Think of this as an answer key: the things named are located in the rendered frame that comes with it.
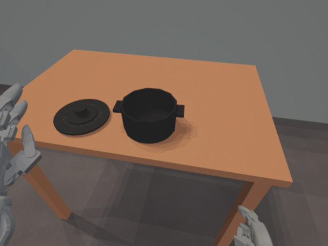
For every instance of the left robot hand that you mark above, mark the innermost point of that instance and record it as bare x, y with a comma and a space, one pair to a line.
23, 161

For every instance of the table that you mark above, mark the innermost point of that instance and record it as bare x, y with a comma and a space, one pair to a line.
227, 129

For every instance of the right robot hand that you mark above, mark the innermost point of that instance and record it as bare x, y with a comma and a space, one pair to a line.
256, 235

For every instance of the knob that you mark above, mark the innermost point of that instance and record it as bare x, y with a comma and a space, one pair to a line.
80, 109

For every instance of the lid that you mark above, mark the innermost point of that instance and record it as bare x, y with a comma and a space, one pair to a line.
67, 122

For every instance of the pot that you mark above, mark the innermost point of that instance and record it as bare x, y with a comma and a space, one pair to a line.
149, 115

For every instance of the left robot forearm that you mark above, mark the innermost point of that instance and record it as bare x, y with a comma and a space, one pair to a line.
7, 220

